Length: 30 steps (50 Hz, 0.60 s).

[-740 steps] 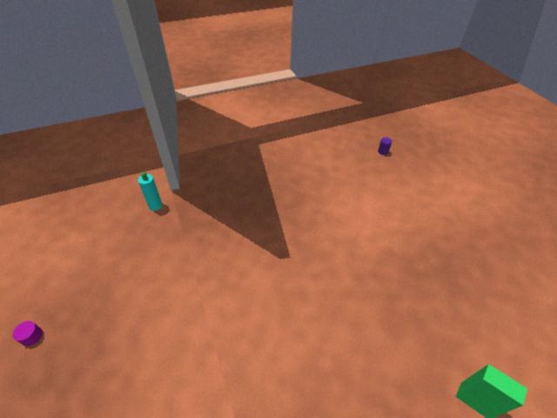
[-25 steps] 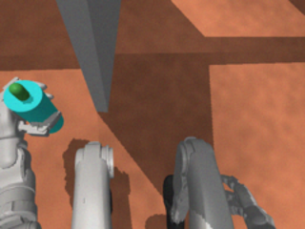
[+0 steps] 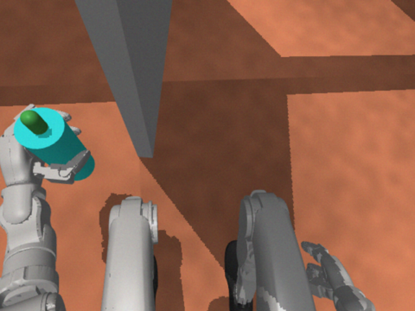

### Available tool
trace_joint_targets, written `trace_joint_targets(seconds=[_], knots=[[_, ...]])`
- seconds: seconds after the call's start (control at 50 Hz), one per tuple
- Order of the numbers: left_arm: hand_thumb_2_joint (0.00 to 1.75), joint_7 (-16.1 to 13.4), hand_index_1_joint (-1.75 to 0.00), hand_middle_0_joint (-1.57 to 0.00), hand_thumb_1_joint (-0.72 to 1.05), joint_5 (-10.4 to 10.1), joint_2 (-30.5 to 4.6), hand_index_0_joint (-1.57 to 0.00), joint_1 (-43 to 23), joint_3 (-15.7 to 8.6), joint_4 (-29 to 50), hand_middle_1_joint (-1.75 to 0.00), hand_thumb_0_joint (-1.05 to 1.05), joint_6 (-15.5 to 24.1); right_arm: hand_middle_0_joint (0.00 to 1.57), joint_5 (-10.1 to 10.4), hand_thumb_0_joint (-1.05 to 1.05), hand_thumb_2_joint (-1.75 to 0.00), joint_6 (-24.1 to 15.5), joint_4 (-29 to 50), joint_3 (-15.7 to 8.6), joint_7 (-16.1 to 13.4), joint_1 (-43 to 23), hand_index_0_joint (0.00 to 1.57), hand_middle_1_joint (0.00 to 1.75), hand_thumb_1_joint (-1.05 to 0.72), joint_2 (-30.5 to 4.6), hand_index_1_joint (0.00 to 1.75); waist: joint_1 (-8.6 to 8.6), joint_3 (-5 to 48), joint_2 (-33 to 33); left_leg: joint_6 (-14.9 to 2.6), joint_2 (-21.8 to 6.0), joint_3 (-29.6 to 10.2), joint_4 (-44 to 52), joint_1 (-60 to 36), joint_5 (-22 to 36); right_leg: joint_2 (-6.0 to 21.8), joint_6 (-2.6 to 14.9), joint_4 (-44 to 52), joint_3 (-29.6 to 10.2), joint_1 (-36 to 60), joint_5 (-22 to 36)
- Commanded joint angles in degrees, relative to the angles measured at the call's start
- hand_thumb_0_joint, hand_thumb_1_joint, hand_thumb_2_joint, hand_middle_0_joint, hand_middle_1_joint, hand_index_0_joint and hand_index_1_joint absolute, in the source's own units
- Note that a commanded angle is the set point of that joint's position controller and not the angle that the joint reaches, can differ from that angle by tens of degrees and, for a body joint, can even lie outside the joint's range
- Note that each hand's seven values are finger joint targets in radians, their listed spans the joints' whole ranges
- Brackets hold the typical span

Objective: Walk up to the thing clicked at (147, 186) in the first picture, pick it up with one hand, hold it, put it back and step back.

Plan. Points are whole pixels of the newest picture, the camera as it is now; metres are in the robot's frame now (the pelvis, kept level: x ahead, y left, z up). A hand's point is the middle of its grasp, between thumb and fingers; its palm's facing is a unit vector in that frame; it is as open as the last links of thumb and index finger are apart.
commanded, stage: settle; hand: left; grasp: from the side
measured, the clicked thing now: (58, 146) +0.40 +0.25 -0.03
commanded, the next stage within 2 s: lift in 0.04 s
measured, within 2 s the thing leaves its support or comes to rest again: neither
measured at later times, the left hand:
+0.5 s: hand (51, 142) +0.40 +0.24 +0.01, palm faces +0.16 -0.99 -0.03, open 9.1 cm
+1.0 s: hand out of the picture +0.39 +0.22 +0.17, palm faces +0.19 -0.98 -0.04, open 9.1 cm
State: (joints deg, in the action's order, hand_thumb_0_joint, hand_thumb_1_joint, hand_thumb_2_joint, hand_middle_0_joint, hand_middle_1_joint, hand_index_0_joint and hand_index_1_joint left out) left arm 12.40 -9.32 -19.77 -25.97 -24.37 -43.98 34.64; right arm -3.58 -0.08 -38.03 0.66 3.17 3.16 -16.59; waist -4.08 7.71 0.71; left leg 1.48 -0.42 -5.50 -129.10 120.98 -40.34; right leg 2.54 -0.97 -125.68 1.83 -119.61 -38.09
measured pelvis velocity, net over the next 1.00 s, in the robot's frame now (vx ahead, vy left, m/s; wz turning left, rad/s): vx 0.03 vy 0.00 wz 0.02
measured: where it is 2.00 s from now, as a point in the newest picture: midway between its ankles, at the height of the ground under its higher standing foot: (192, 300)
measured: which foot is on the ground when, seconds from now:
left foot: down 0.00-1.00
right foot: down 0.00-1.00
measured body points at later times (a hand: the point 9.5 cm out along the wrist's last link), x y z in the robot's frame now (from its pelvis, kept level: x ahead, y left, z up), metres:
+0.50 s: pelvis +0.00 +0.00 +0.03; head +0.19 +0.04 +0.44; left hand +0.38 +0.30 +0.02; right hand +0.16 -0.26 -0.09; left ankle +0.08 +0.13 -0.35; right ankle +0.10 -0.13 -0.35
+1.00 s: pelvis +0.03 +0.00 +0.15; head +0.19 +0.03 +0.57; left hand +0.37 +0.27 +0.18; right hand +0.22 -0.24 +0.03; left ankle +0.08 +0.13 -0.35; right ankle +0.10 -0.13 -0.35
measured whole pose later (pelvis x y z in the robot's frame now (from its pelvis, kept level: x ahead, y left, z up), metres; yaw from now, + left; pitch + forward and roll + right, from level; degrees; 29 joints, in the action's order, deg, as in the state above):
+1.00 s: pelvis +0.03 +0.00 +0.15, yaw +1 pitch +30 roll -3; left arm 3.8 -11.9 -14.6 -8.9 -14.6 -12.7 17.8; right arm 1.9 -1.2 -33.2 -0.9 -1.1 5.4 -14.3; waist -1.3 10.3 -1.2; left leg 0.9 -1.7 -3.8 -101.9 93.2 -38.8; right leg 2.2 -1.1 -98.7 2.3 -92.0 -36.6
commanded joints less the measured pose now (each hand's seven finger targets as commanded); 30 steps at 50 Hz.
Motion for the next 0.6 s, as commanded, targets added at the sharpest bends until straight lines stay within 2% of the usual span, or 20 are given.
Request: trace_joint_targets(seconds=[0.0,0.02,0.04,0.08,0.12,0.14,0.16,0.24,0.26,0.28,0.3,0.32,0.36,0.38,0.42,0.44,0.46,0.54,0.58], knots=[[1.33,-0.6,-1.42,-1.30,0.21,-1.8,-13.1,-1.29,-16.7,-3.3,14.3,-1.39,0.00,5.4,0.20,0.3,0.00,-0.90,-1.8,3.8,-4.4,-0.9,5.4,0.20,0.30,-0.90,-11.0,0.30,0.63,36.8,-7.5,-2.56,0.9,3.7,16.7,-23.9,6.6,-2.2,3.13,13.9,2.3,21.1,7.1],[1.33,-0.4,-1.42,-1.30,0.22,-1.7,-11.9,-1.28,-15.7,-2.7,13.2,-1.39,0.00,5.3,0.20,0.1,0.00,-0.90,-1.8,3.5,-4.2,-0.9,5.6,0.20,0.30,-0.90,-10.5,0.30,0.06,36.7,-7.7,-2.65,0.9,3.9,16.2,-23.4,7.6,-2.2,2.95,13.8,2.2,21.8,8.2],[1.33,-0.6,-1.42,-1.29,0.23,-1.7,-13.3,-1.28,-16.2,-3.7,13.5,-1.39,0.00,5.3,0.20,0.0,0.00,-0.90,-1.9,3.5,-4.4,-0.8,6.2,0.20,0.30,-0.89,-10.7,0.30,0.42,37.4,-6.7,-2.84,0.9,4.3,15.9,-22.9,7.7,-2.2,2.81,14.6,1.7,23.6,8.3],[1.33,-0.4,-1.41,-1.29,0.22,-1.2,-12.6,-1.28,-16.6,-2.5,12.4,-1.38,0.00,5.2,0.20,0.1,0.00,-0.90,-1.9,3.4,-4.3,-0.9,5.8,0.20,0.30,-0.89,-10.6,0.30,-0.14,35.2,-7.2,-2.86,0.9,4.1,16.6,-22.6,6.3,-2.2,2.95,14.8,1.9,21.7,6.9],[1.31,-0.4,-1.39,-1.28,0.24,-1.2,-12.9,-1.27,-16.1,-3.0,11.5,-1.37,0.00,5.1,0.20,0.2,0.00,-0.90,-1.9,3.6,-4.3,-1.0,5.8,0.20,0.30,-0.89,-10.7,0.30,0.19,35.1,-7.1,-2.80,0.9,4.0,17.4,-23.2,5.2,-2.2,2.98,15.3,2.1,21.9,5.8],[1.23,-0.6,-1.39,-1.31,0.24,-1.1,-13.6,-1.33,-17.1,-3.4,12.3,-1.40,0.00,5.3,0.20,0.2,0.00,-0.90,-1.8,3.6,-4.5,-1.0,5.9,0.20,0.30,-0.92,-10.9,0.30,0.64,35.6,-7.3,-2.73,0.9,4.0,17.5,-23.6,5.1,-2.3,3.08,15.2,2.2,21.6,5.5],[1.23,-0.4,-1.41,-1.31,0.17,-1.0,-13.8,-1.33,-16.4,-3.2,13.0,-1.41,0.00,5.4,0.20,0.3,0.00,-0.90,-1.9,3.5,-4.4,-1.0,5.8,0.20,0.30,-0.92,-10.9,0.30,1.01,36.3,-8.3,-2.54,0.9,3.6,18.3,-25.0,5.6,-2.3,3.24,14.7,2.5,21.0,5.9],[1.23,0.5,-1.40,-1.30,0.20,-1.8,-13.6,-1.33,-15.0,-2.7,15.9,-1.41,0.00,4.8,0.20,0.8,0.00,-0.90,-2.0,4.3,-4.6,-1.3,6.1,0.20,0.30,-0.92,-11.2,0.30,1.23,38.5,-10.2,-2.28,1.0,3.3,20.0,-27.8,6.5,-2.1,3.43,15.2,2.6,21.8,6.8],[1.22,0.6,-1.39,-1.30,0.20,-2.0,-12.9,-1.33,-15.0,-2.3,15.8,-1.40,0.00,4.4,0.20,1.1,0.00,-0.90,-2.1,4.5,-4.5,-1.3,6.2,0.20,0.30,-0.92,-11.1,0.30,0.65,38.3,-9.9,-2.26,0.9,3.0,20.5,-28.2,6.5,-2.1,3.44,15.3,2.7,21.3,6.9],[1.22,0.6,-1.40,-1.30,0.20,-2.4,-13.9,-1.32,-15.9,-2.9,17.2,-1.41,0.00,4.2,0.20,1.3,0.00,-0.90,-2.2,4.6,-4.5,-1.5,6.1,0.20,0.30,-0.92,-11.1,0.30,1.07,37.5,-9.6,-2.40,0.8,3.1,20.9,-27.7,5.1,-2.2,3.40,16.2,2.5,21.6,5.7],[1.23,0.8,-1.40,-1.30,0.18,-2.6,-12.4,-1.32,-13.2,-2.2,15.2,-1.41,0.00,3.9,0.20,1.5,0.00,-0.90,-2.2,4.7,-4.4,-1.6,6.0,0.20,0.30,-0.92,-11.0,0.30,0.74,36.5,-8.6,-2.41,0.8,2.8,21.2,-27.9,5.1,-2.1,3.28,16.4,2.6,21.7,5.8],[1.24,0.7,-1.40,-1.30,0.19,-2.7,-13.3,-1.32,-14.9,-2.6,18.9,-1.41,0.00,3.9,0.20,1.7,0.00,-0.90,-2.3,4.9,-4.6,-1.6,6.1,0.20,0.30,-0.91,-11.1,0.30,1.08,37.1,-9.9,-2.27,0.8,2.5,22.0,-28.7,4.9,-2.1,3.42,16.5,2.6,21.1,5.8],[1.22,0.4,-1.39,-1.29,0.16,-3.0,-13.9,-1.31,-14.9,-2.9,21.3,-1.40,0.00,3.3,0.20,1.8,0.00,-0.90,-2.3,4.9,-4.5,-1.8,6.2,0.20,0.30,-0.91,-11.1,0.30,1.77,38.0,-11.5,-2.07,0.6,2.1,23.0,-31.1,5.6,-1.9,3.54,16.6,2.5,21.5,6.6],[1.22,0.4,-1.39,-1.29,0.15,-3.3,-11.7,-1.32,-12.9,-1.3,20.7,-1.40,0.00,2.7,0.20,2.0,0.00,-0.90,-2.4,5.6,-4.6,-1.9,5.8,0.20,0.30,-0.92,-10.8,0.30,1.04,37.8,-10.0,-2.22,0.7,2.2,23.4,-30.9,4.8,-2.0,3.41,17.8,2.4,22.0,5.8],[1.24,0.3,-1.40,-1.29,0.17,-3.9,-11.1,-1.32,-11.8,-0.7,22.4,-1.40,0.00,1.8,0.20,2.5,0.00,-0.90,-2.6,6.1,-4.6,-2.1,5.7,0.20,0.30,-0.91,-10.6,0.30,0.98,37.0,-9.7,-2.40,0.8,2.3,24.4,-30.6,4.4,-1.9,3.37,19.2,2.1,22.9,5.6],[1.24,0.1,-1.40,-1.29,0.18,-3.8,-11.7,-1.31,-12.1,-1.1,25.3,-1.41,0.00,1.5,0.20,2.5,0.00,-0.90,-2.7,5.8,-4.8,-2.2,6.1,0.20,0.30,-0.91,-10.4,0.30,1.43,37.9,-10.4,-2.29,0.7,2.3,24.8,-31.4,4.4,-2.0,3.40,19.6,2.0,23.3,5.7],[1.23,0.0,-1.39,-1.29,0.15,-3.7,-11.7,-1.31,-10.9,-0.5,24.6,-1.40,0.00,0.9,0.20,2.7,0.00,-0.90,-2.7,6.2,-4.8,-2.4,5.7,0.20,0.30,-0.91,-10.5,0.30,1.20,37.4,-10.2,-2.47,0.7,2.3,25.1,-31.7,4.3,-1.9,3.33,20.4,1.9,24.0,5.6],[1.25,-0.7,-1.41,-1.28,0.15,-4.8,-10.6,-1.31,-7.2,-0.2,29.1,-1.42,0.00,-1.0,0.20,3.4,0.00,-0.90,-2.9,7.2,-4.9,-2.8,6.0,0.20,0.30,-0.91,-9.9,0.30,1.86,38.4,-7.8,-2.70,0.7,2.7,26.9,-32.8,5.2,-2.0,3.07,23.7,1.3,28.7,6.1],[1.26,-1.6,-1.40,-1.27,0.17,-4.8,-10.6,-1.30,-7.9,-0.4,32.4,-1.41,0.00,-2.1,0.20,3.7,0.00,-0.90,-3.1,7.2,-5.1,-3.0,6.2,0.20,0.30,-0.90,-9.6,0.30,1.79,39.2,-8.7,-2.59,0.6,2.8,27.8,-34.8,7.0,-2.0,3.09,24.6,1.1,29.8,7.7]])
